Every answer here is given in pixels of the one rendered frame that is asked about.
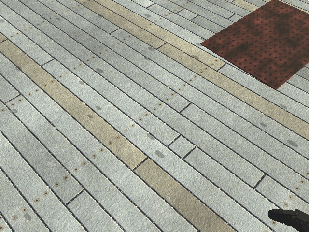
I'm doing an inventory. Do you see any right robot hand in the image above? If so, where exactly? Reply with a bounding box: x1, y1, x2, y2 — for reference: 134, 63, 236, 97
267, 209, 309, 232

